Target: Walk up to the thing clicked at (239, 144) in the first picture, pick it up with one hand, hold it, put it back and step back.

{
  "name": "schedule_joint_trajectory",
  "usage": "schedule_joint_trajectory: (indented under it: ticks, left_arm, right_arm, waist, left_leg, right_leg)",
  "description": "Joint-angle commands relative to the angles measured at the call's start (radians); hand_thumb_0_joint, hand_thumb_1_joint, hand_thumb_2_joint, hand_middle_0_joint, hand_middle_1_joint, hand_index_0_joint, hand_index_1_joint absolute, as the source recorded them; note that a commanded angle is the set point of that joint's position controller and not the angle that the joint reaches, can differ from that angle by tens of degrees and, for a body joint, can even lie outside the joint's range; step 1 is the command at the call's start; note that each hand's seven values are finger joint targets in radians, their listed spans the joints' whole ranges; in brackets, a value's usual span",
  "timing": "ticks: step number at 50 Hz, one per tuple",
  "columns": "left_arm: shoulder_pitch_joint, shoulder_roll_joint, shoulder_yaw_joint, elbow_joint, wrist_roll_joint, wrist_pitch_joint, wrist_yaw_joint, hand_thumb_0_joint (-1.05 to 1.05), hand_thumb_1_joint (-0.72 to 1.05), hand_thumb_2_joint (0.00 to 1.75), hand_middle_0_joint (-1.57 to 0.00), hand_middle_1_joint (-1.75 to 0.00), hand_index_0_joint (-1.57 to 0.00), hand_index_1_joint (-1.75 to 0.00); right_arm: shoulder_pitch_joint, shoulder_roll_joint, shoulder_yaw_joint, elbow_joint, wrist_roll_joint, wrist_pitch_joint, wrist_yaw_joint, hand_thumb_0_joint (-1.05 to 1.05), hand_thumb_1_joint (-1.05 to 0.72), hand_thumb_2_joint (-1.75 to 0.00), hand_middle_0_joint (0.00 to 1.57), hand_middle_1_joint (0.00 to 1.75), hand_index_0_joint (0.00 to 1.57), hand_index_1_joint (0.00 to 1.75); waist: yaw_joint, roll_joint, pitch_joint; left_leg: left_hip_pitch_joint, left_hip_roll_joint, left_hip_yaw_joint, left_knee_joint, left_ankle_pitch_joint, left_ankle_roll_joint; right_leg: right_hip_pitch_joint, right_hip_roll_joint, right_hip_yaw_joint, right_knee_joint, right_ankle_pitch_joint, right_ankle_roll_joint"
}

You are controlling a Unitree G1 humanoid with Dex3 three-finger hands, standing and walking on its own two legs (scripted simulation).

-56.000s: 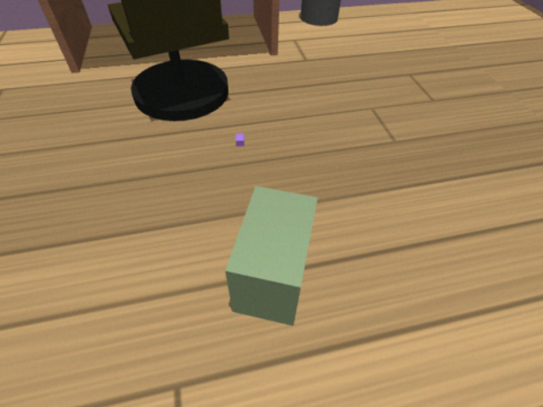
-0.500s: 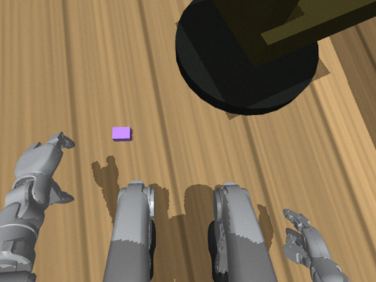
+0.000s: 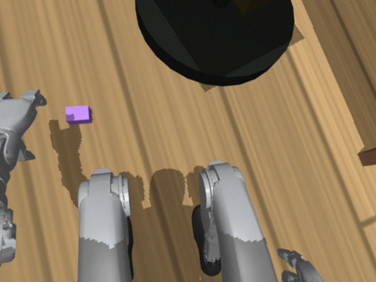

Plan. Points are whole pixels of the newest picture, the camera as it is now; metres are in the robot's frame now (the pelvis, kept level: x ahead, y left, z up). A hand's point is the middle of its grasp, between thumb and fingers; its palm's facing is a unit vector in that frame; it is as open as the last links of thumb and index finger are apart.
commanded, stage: rise first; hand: left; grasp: from above
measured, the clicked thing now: (78, 115) +0.52 +0.26 -0.35
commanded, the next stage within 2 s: none
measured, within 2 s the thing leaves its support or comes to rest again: neither
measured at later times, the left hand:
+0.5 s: hand (38, 125) +0.44 +0.31 -0.21, palm faces -0.46 -0.05 -0.89, open 12.4 cm
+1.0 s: hand (45, 122) +0.46 +0.31 -0.23, palm faces -0.47 -0.06 -0.88, open 12.3 cm
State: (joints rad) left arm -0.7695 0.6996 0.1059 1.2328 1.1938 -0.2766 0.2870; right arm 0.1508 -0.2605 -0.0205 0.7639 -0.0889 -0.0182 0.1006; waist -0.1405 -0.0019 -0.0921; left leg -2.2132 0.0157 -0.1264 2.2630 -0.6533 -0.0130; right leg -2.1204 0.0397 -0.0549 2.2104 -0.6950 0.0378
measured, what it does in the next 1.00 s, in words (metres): stands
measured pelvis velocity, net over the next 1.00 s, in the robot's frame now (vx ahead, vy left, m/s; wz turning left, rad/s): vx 0.01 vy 0.00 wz -0.05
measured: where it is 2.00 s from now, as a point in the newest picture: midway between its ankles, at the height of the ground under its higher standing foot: (166, 256)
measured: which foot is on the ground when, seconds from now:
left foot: down 0.00-1.00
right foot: down 0.00-1.00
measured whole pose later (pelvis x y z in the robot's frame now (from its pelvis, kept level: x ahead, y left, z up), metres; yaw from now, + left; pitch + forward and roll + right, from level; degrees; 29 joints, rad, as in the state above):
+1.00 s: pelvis +0.01 +0.00 -0.05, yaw -3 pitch +34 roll -9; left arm -0.91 0.80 0.12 1.42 1.28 -0.27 0.40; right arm 0.11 -0.27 0.08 0.74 -0.16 -0.02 0.14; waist -0.22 -0.03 -0.02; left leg -2.34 0.02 -0.17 2.43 -0.69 -0.02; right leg -2.24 0.06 -0.09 2.35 -0.72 0.05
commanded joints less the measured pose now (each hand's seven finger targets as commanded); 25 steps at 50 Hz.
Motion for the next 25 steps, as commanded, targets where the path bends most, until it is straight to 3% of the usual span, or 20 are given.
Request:
schedule_joint_trajectory:
  ticks: [1, 6, 7, 9, 11, 12, 16, 20, 25]
  left_arm:
    - [-0.322, 0.294, 0.043, -0.12, 0.034, -0.019, 0.059, 0.0, -0.27, 0.8, -0.31, -0.71, -0.31, -0.72]
    - [-0.347, 0.293, 0.039, -0.072, 0.065, -0.034, 0.089, 0.0, -0.25, 0.78, -0.33, -0.7, -0.32, -0.71]
    - [-0.369, 0.326, 0.049, -0.073, 0.08, -0.036, 0.095, 0.0, -0.26, 0.78, -0.33, -0.7, -0.33, -0.7]
    - [-0.323, 0.325, 0.061, 0.0, 0.092, -0.03, 0.109, 0.0, -0.23, 0.76, -0.35, -0.69, -0.35, -0.69]
    - [-0.346, 0.288, 0.039, 0.014, 0.085, -0.029, 0.119, 0.0, -0.24, 0.77, -0.34, -0.7, -0.34, -0.7]
    - [-0.371, 0.319, 0.054, 0.009, 0.084, -0.029, 0.128, 0.0, -0.24, 0.76, -0.34, -0.71, -0.34, -0.71]
    - [-0.388, 0.3, 0.045, 0.045, 0.083, -0.008, 0.147, 0.0, -0.21, 0.73, -0.36, -0.7, -0.36, -0.69]
    - [-0.435, 0.327, 0.048, 0.017, 0.084, 0.005, 0.153, 0.0, -0.24, 0.76, -0.34, -0.71, -0.34, -0.71]
    - [-0.428, 0.338, 0.046, 0.051, 0.074, 0.017, 0.148, 0.0, -0.24, 0.77, -0.33, -0.73, -0.33, -0.73]
  right_arm:
    - [0.167, -0.226, -0.067, -0.025, -0.013, -0.006, -0.005, 0.0, -0.9, -0.9, 0.2, 0.3, 0.2, 0.3]
    - [0.16, -0.234, -0.062, -0.022, -0.026, -0.001, 0.001, 0.0, -0.9, -0.9, 0.2, 0.3, 0.2, 0.3]
    - [0.163, -0.231, -0.052, -0.02, -0.029, 0.0, 0.003, 0.0, -0.9, -0.9, 0.2, 0.3, 0.2, 0.3]
    - [0.178, -0.227, -0.046, 0.001, -0.037, 0.005, 0.005, 0.0, -0.9, -0.9, 0.2, 0.3, 0.2, 0.3]
    - [0.174, -0.233, -0.044, -0.003, -0.044, 0.002, 0.01, 0.0, -0.9, -0.9, 0.2, 0.3, 0.2, 0.3]
    - [0.176, -0.232, -0.043, 0.001, -0.044, 0.002, 0.009, 0.0, -0.9, -0.9, 0.2, 0.3, 0.2, 0.3]
    - [0.15, -0.242, -0.035, -0.023, -0.051, -0.008, 0.011, 0.0, -0.9, -0.9, 0.2, 0.3, 0.2, 0.3]
    - [0.157, -0.242, -0.025, -0.022, -0.052, -0.011, 0.012, 0.0, -0.9, -0.9, 0.2, 0.3, 0.2, 0.3]
    - [0.151, -0.245, -0.014, -0.026, -0.055, -0.013, 0.011, 0.0, -0.9, -0.9, 0.2, 0.3, 0.2, 0.3]
  waist:
    - [0.012, 0.244, -0.657]
    - [-0.009, 0.237, -0.645]
    - [-0.006, 0.26, -0.657]
    - [-0.011, 0.234, -0.65]
    - [-0.03, 0.232, -0.636]
    - [-0.025, 0.24, -0.641]
    - [-0.036, 0.26, -0.633]
    - [-0.037, 0.279, -0.661]
    - [-0.051, 0.267, -0.62]
  left_leg:
    - [0.547, -0.017, 0.071, -0.236, 0.109, 0.033]
    - [0.529, -0.013, 0.07, -0.197, 0.127, 0.035]
    - [0.521, -0.017, 0.076, -0.188, 0.135, 0.036]
    - [0.514, -0.015, 0.081, -0.166, 0.164, 0.04]
    - [0.504, -0.013, 0.075, -0.16, 0.169, 0.039]
    - [0.491, -0.011, 0.077, -0.155, 0.159, 0.04]
    - [0.5, -0.006, 0.071, -0.148, 0.141, 0.036]
    - [0.494, -0.006, 0.071, -0.132, 0.156, 0.036]
    - [0.451, -0.006, 0.071, -0.12, 0.12, 0.041]
  right_leg:
    - [0.223, 0.013, -0.081, -0.209, 0.149, -0.083]
    - [0.192, 0.017, -0.089, -0.188, 0.169, -0.077]
    - [0.212, 0.021, -0.088, -0.184, 0.177, -0.078]
    - [0.222, 0.025, -0.091, -0.18, 0.205, -0.073]
    - [0.203, 0.024, -0.098, -0.165, 0.212, -0.072]
    - [0.2, 0.026, -0.098, -0.167, 0.205, -0.072]
    - [0.168, 0.025, -0.105, -0.148, 0.194, -0.072]
    - [0.184, 0.026, -0.105, -0.131, 0.214, -0.073]
    - [0.172, 0.027, -0.107, -0.133, 0.19, -0.071]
